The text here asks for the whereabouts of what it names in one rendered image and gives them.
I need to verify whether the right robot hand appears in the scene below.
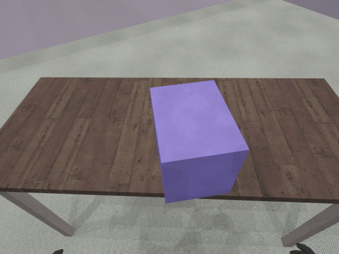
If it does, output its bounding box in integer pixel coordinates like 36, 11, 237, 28
290, 243, 315, 254

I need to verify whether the table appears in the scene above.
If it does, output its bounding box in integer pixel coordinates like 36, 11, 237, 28
0, 77, 339, 247

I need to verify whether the carton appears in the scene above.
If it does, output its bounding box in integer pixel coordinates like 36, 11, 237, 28
150, 80, 249, 204

